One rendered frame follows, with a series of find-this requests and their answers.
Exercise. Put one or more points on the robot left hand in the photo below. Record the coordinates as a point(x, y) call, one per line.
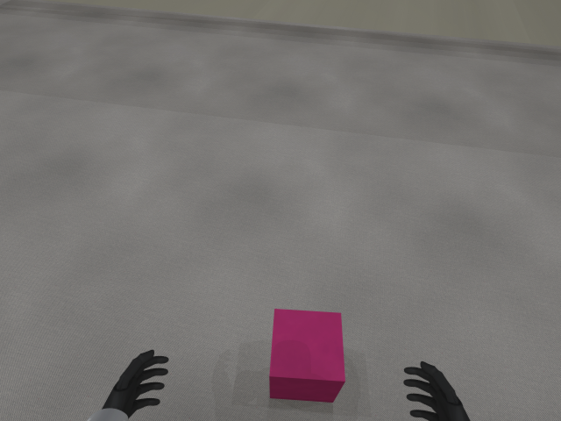
point(128, 388)

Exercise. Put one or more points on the carton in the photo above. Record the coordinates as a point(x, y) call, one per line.
point(307, 357)

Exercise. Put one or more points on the robot right hand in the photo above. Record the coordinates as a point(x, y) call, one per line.
point(444, 400)

